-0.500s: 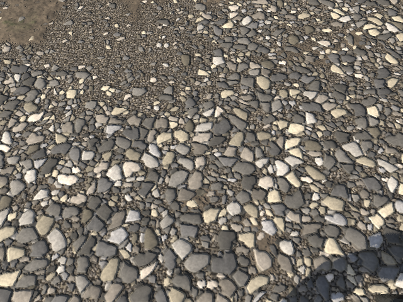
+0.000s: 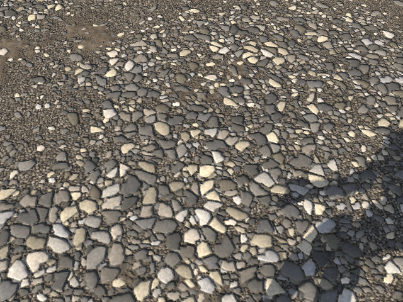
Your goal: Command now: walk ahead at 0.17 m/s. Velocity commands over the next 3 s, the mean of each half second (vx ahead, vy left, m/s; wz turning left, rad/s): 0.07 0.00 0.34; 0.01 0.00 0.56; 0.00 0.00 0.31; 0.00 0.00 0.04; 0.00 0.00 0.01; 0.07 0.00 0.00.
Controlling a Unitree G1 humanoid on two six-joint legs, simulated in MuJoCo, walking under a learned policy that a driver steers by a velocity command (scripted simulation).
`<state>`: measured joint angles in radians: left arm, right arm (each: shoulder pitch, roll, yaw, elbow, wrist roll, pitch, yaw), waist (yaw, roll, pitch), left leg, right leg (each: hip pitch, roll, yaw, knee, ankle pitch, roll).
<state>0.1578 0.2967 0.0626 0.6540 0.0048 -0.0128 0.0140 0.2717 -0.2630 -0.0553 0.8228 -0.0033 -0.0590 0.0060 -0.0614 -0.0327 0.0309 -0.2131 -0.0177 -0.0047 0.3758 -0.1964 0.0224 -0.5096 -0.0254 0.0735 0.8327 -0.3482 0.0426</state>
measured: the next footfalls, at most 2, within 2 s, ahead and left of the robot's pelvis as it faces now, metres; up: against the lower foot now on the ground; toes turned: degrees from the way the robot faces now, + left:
right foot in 0.12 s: +0.14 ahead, -0.14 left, +0.00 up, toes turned +5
left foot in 0.50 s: +0.10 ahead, +0.12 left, +0.00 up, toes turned +18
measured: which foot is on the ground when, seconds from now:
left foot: down 0.00-0.12, up 0.14-0.48, down 0.50-0.98, up 1.00-1.00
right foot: up 0.00-0.10, down 0.12-0.50, up 0.52-0.94, down 0.96-1.00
